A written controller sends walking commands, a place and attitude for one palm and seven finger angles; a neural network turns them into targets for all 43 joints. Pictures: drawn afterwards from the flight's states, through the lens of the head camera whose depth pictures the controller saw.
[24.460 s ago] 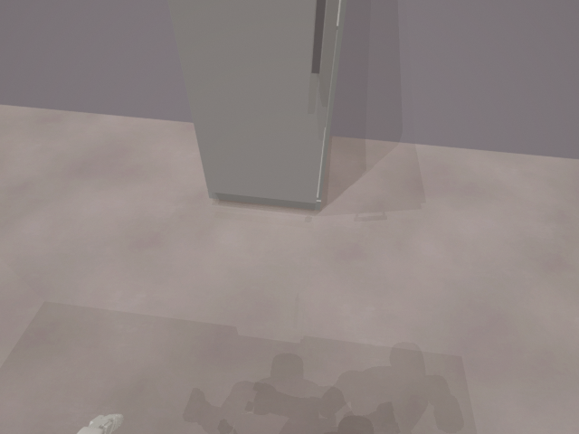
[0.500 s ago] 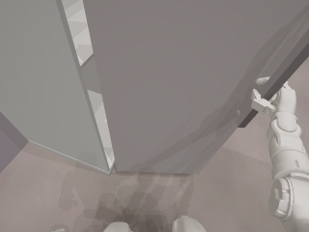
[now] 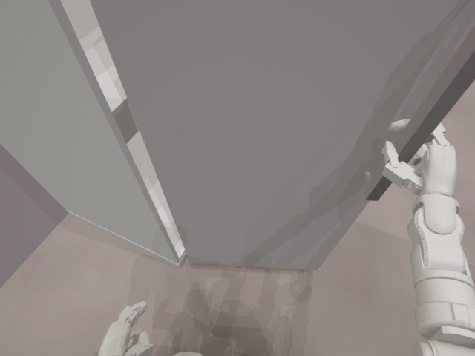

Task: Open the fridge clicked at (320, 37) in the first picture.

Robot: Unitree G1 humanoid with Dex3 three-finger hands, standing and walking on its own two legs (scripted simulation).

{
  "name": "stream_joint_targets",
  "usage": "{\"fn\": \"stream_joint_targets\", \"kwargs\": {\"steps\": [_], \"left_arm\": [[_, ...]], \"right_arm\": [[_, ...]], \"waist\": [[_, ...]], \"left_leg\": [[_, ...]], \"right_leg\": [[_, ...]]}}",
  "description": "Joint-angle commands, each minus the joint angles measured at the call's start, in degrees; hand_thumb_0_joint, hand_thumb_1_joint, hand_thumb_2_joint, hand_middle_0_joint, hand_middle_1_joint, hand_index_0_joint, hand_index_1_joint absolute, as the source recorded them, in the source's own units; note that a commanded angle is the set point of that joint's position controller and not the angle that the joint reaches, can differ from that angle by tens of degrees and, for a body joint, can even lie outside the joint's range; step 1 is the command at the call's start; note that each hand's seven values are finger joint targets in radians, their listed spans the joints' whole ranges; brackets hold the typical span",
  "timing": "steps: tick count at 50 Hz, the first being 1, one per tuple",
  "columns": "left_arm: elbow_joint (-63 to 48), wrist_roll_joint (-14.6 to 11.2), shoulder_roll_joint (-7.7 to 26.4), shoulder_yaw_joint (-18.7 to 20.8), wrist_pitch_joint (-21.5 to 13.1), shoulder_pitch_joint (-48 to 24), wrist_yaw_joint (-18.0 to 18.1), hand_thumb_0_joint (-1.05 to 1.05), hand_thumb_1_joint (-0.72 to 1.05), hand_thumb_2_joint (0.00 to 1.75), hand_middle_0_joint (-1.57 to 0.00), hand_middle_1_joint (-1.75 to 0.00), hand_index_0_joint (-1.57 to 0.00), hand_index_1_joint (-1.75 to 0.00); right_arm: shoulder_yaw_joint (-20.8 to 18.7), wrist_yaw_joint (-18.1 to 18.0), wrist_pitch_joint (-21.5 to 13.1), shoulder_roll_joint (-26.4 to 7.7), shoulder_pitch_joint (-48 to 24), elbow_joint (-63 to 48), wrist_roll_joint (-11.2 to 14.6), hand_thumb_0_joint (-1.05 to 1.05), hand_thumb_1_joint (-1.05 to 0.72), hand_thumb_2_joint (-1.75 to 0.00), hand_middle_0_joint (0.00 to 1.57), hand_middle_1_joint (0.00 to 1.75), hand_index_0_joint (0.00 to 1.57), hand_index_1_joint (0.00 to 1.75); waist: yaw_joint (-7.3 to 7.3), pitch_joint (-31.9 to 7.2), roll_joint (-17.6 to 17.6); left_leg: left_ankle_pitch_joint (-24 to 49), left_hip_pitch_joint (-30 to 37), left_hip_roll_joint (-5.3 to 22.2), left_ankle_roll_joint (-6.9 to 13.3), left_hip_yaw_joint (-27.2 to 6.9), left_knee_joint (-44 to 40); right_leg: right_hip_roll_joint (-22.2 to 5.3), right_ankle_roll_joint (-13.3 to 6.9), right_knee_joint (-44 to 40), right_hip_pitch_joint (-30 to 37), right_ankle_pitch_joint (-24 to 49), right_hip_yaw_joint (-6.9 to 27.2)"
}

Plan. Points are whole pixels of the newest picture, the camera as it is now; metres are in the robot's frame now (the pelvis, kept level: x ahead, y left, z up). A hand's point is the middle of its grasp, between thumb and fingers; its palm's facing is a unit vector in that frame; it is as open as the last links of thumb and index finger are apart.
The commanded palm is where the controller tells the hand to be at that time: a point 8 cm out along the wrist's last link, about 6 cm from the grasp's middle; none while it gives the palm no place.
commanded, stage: stop walking and hold the door back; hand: right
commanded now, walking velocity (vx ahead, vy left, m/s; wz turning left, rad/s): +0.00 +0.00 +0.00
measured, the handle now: (418, 114) +0.46 -0.22 +0.17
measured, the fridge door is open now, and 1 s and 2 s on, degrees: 69 70 70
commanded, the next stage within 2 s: loosen the grip on the handle in 0.20 s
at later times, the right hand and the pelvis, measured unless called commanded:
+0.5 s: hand (396, 169) +0.40 -0.20 +0.11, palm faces +0.22 +0.97 -0.14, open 7.4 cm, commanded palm +0.36 -0.25 +0.11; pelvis -0.03 +0.01 +0.00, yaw -1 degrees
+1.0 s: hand (394, 172) +0.40 -0.20 +0.10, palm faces +0.20 +0.97 -0.14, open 14.1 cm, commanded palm +0.37 -0.26 +0.11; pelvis -0.03 +0.01 -0.01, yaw +3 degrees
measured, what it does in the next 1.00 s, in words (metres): stands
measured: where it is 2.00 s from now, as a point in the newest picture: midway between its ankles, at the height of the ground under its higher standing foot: outside the picture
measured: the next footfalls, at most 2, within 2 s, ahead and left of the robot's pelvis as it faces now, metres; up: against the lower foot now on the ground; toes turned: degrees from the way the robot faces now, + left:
none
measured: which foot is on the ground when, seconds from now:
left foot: down 0.00-1.00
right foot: down 0.00-1.00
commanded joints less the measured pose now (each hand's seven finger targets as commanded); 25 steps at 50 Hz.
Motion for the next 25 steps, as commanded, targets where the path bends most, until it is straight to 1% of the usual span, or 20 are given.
{"fn": "stream_joint_targets", "kwargs": {"steps": [1,2,3,4,5,6,8,10,11,14,15,16,17,18,19,20,21,22,23,25], "left_arm": [[-5.0,0.4,10.6,4.1,-1.6,-0.8,2.3,0.00,0.90,0.90,-0.20,-0.30,-0.20,-0.30],[-4.6,0.5,11.2,4.3,-1.5,-1.1,2.6,0.00,0.90,0.90,-0.20,-0.30,-0.20,-0.30],[-4.8,0.6,11.1,4.0,-1.4,-1.0,2.4,0.00,0.90,0.90,-0.20,-0.30,-0.20,-0.30],[-5.1,0.6,10.6,3.7,-1.5,-1.6,2.0,0.00,0.90,0.90,-0.20,-0.30,-0.20,-0.30],[-5.0,0.6,11.0,4.0,-1.4,-1.7,1.8,0.00,0.90,0.90,-0.20,-0.30,-0.20,-0.30],[-5.2,0.6,10.7,3.9,-1.3,-2.0,1.8,0.00,0.90,0.90,-0.20,-0.30,-0.20,-0.30],[-5.0,0.4,11.1,4.0,-1.1,-1.9,2.0,0.00,0.90,0.90,-0.20,-0.30,-0.20,-0.30],[-4.8,0.3,11.0,4.0,-1.0,-1.9,2.2,0.00,0.90,0.90,-0.20,-0.30,-0.20,-0.30],[-4.5,0.3,11.3,4.1,-0.8,-1.5,2.4,0.00,0.90,0.90,-0.20,-0.30,-0.20,-0.30],[-3.8,0.1,11.5,4.1,-0.6,-1.1,2.9,0.00,0.90,0.90,-0.20,-0.30,-0.20,-0.30],[-5.9,1.1,12.0,9.1,-2.8,0.2,0.3,0.00,0.90,0.90,-0.20,-0.30,-0.20,-0.30],[-3.6,0.7,11.7,5.6,-5.8,-0.4,-0.2,0.00,0.90,0.90,-0.20,-0.30,-0.20,-0.30],[-3.8,-0.9,12.9,7.7,-6.9,6.1,-1.1,0.00,0.90,0.90,-0.20,-0.30,-0.20,-0.30],[-1.4,-0.1,13.2,7.0,-6.7,5.5,-1.4,0.00,0.90,0.90,-0.20,-0.30,-0.20,-0.30],[-1.6,1.0,13.4,6.7,-6.2,5.4,-2.0,0.00,0.90,0.90,-0.20,-0.30,-0.20,-0.30],[-2.8,1.3,12.8,6.5,-6.0,3.8,-2.5,0.00,0.90,0.90,-0.20,-0.30,-0.20,-0.30],[-3.2,1.3,12.5,6.5,-5.8,4.1,-3.0,0.00,0.90,0.90,-0.20,-0.30,-0.20,-0.30],[-3.6,1.3,13.0,6.7,-5.6,4.4,-3.4,0.00,0.90,0.90,-0.20,-0.30,-0.20,-0.30],[-3.9,1.0,13.5,6.7,-5.4,4.6,-3.6,0.00,0.90,0.90,-0.20,-0.30,-0.20,-0.30],[-4.6,0.4,13.7,6.4,-5.1,3.9,-3.4,0.00,0.90,0.90,-0.20,-0.30,-0.20,-0.30]], "right_arm": [[-4.4,-2.1,-2.2,-14.5,-19.6,-10.7,0.6,0.00,-0.90,-0.90,0.45,1.40,0.45,1.40],[-3.9,-2.2,-2.2,-14.3,-20.2,-11.6,0.8,0.00,-0.90,-0.90,0.45,1.40,0.45,1.40],[-2.9,-2.2,-2.5,-13.3,-20.8,-11.9,0.5,0.00,-0.90,-0.90,0.45,1.40,0.45,1.40],[-1.1,-2.0,-2.6,-11.0,-20.4,-12.1,0.5,0.00,-0.90,-0.90,0.45,1.40,0.45,1.40],[-2.1,-2.1,-2.5,-12.1,-20.0,-12.1,0.4,0.00,-0.90,-0.90,0.45,1.40,0.45,1.40],[-0.5,-2.0,-2.2,-10.1,-18.9,-11.4,0.4,0.00,-0.90,-0.90,0.45,1.40,0.45,1.40],[-0.7,-2.3,-1.8,-11.0,-20.1,-10.8,0.6,0.00,-0.90,-0.90,0.45,1.40,0.45,1.40],[1.3,-2.4,-1.4,-9.4,-22.4,-9.0,0.8,0.00,-0.90,-0.90,0.45,1.40,0.45,1.40],[0.3,-2.7,-1.2,-10.9,-22.8,-6.9,0.7,0.00,-0.90,-0.90,0.45,1.40,0.45,1.40],[0.8,-2.9,-0.9,-11.4,-25.7,-2.9,0.7,0.00,-0.90,-0.90,0.45,1.40,0.45,1.40],[-20.0,-1.9,-2.3,-40.1,-56.7,-9.2,-6.7,0.00,-0.90,-0.90,0.45,1.40,0.45,1.40],[-2.3,1.7,2.9,-14.0,-44.4,13.9,-5.2,0.00,-0.78,-0.84,0.45,1.40,0.45,1.40],[-1.9,3.7,3.3,-8.7,-35.7,8.1,-1.1,0.00,-0.66,-0.78,0.45,1.40,0.45,1.40],[-7.9,4.2,2.0,-11.4,-30.0,9.8,0.3,0.00,-0.54,-0.73,0.45,1.40,0.45,1.40],[-11.6,3.9,-0.3,-16.2,-28.2,5.6,1.6,0.00,-0.42,-0.67,0.45,1.40,0.45,1.40],[-7.2,3.7,-2.7,-13.0,-30.4,2.6,0.8,0.00,-0.30,-0.61,0.45,1.40,0.45,1.40],[-4.1,3.3,-5.0,-10.2,-31.3,2.7,-0.1,0.00,-0.17,-0.55,0.45,1.40,0.45,1.40],[-3.3,2.7,-6.6,-10.3,-32.1,4.4,-1.1,0.00,-0.05,-0.49,0.45,1.40,0.45,1.40],[-2.9,2.5,-7.7,-11.1,-32.8,6.8,-1.7,0.00,0.07,-0.43,0.45,1.40,0.45,1.40],[-4.4,2.4,-9.2,-14.9,-34.9,8.3,-1.5,0.00,0.31,-0.32,0.45,1.40,0.45,1.40]], "waist": [[-2.37,-24.7,4.4],[-2.24,-25.1,-0.5],[-2.38,-25.6,-3.2],[-2.44,-25.2,-3.9],[-2.77,-24.5,-3.8],[-2.90,-23.4,-3.7],[-2.65,-22.8,-2.7],[-2.37,-22.8,-0.7],[-2.38,-22.5,0.0],[-2.37,-21.8,-1.2],[-5.42,-17.6,10.0],[2.82,-32.4,11.1],[-0.38,-35.4,1.9],[-2.28,-32.2,-8.7],[-3.30,-31.3,-9.2],[-2.09,-28.9,-6.9],[-0.84,-26.5,-2.5],[0.39,-23.8,3.1],[0.70,-22.7,5.1],[0.19,-22.0,3.0]], "left_leg": [[36.4,9.6,7.9,1.4,-5.3,0.2],[31.7,5.9,5.7,0.2,-3.0,0.9],[25.2,4.2,3.8,-0.5,-1.3,1.7],[17.1,3.1,2.5,-0.7,-1.0,1.3],[12.3,2.5,1.9,-0.5,-1.0,0.2],[11.7,2.7,1.9,-0.4,-0.9,-1.2],[17.9,4.6,2.9,-0.1,-1.6,-1.9],[21.3,5.6,4.1,0.2,-2.8,-2.5],[20.9,5.6,4.5,0.3,-3.5,-2.9],[18.9,4.7,4.8,0.3,-3.7,-3.9],[24.4,3.6,5.5,-0.1,-8.9,-10.7],[35.1,6.6,-0.1,3.2,-0.2,2.9],[27.3,1.6,0.3,2.7,2.3,2.5],[22.5,-4.1,0.3,2.0,0.7,0.5],[20.5,-3.8,0.2,1.8,0.0,-0.5],[19.8,-4.3,-0.1,1.9,-0.1,-0.5],[17.1,-5.8,-0.5,1.8,0.2,-0.3],[14.4,-6.7,-0.7,1.7,0.6,-0.1],[10.0,-8.1,-0.7,1.6,0.1,-0.3],[1.2,-9.2,-0.4,1.5,-1.5,-1.4]], "right_leg": [[-2.5,-0.6,-5.2,9.4,22.1,3.7],[-4.6,-1.6,-5.9,14.1,30.4,5.0],[-6.9,-2.9,-5.8,15.5,36.6,8.1],[-8.0,-3.8,-6.0,16.0,38.3,9.4],[-8.2,-3.9,-5.9,15.9,37.0,9.4],[-7.9,-3.7,-6.1,14.7,33.7,8.8],[-6.5,-2.6,-5.7,12.0,29.6,7.2],[-5.1,-1.5,-5.5,10.1,23.8,5.6],[-4.4,-1.2,-5.6,8.8,20.9,5.2],[-3.9,-1.3,-6.4,8.1,17.6,5.2],[-1.7,-2.4,-3.6,6.2,13.8,1.8],[4.5,-2.4,-10.6,7.8,27.8,4.0],[2.9,0.3,-6.9,15.3,38.2,4.8],[3.0,1.3,-3.7,18.6,39.9,4.7],[3.2,1.2,-3.5,17.1,35.1,4.9],[3.7,0.3,-3.3,13.7,29.0,4.4],[3.8,-0.6,-3.2,9.7,22.6,4.1],[3.6,-1.3,-3.0,5.9,17.1,4.5],[4.0,-1.6,-3.4,2.8,10.5,4.2],[4.6,-2.0,-3.9,-0.8,0.9,3.6]]}}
